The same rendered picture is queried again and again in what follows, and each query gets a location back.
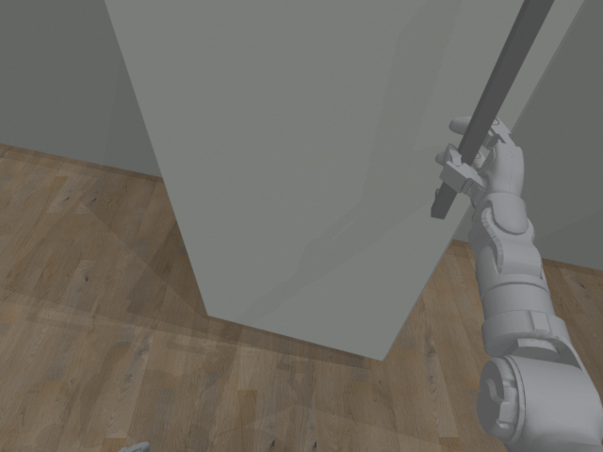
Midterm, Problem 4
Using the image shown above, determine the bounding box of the handle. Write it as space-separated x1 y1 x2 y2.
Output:
431 0 555 219

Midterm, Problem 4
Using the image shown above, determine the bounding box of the fridge door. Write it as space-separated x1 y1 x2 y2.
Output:
105 0 584 361

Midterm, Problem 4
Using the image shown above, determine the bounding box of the robot right hand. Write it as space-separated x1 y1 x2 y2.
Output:
435 117 525 209

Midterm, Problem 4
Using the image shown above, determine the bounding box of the right robot forearm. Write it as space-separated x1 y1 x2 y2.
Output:
468 192 603 441

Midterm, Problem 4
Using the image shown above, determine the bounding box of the right robot upper arm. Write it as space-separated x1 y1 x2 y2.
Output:
476 355 603 452

